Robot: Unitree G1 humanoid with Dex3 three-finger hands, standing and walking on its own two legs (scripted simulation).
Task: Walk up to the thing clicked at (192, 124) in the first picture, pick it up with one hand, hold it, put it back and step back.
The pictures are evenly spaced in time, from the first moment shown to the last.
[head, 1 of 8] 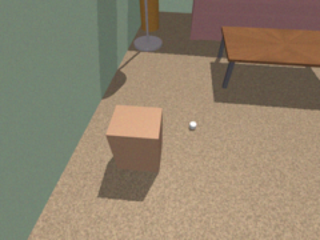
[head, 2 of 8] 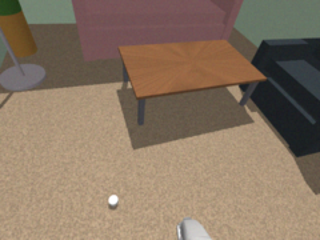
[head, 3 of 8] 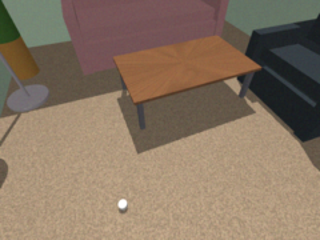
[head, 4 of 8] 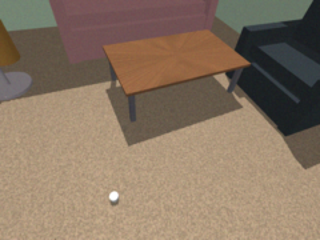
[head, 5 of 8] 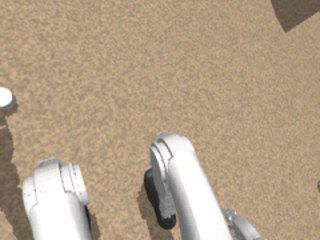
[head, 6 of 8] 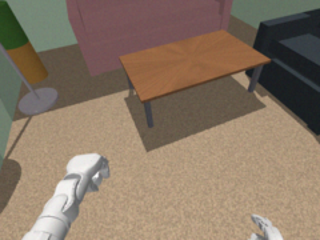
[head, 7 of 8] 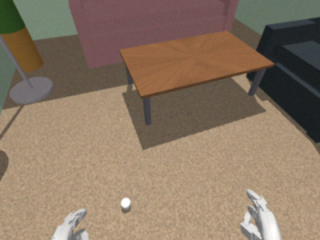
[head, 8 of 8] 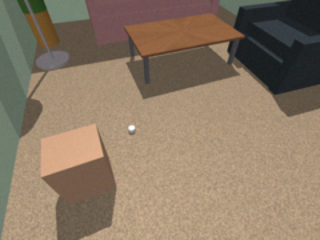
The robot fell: no
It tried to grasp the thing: yes
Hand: left
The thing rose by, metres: 0.69
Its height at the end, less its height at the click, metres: +0.00
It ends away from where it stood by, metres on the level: 0.01
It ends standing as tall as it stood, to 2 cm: yes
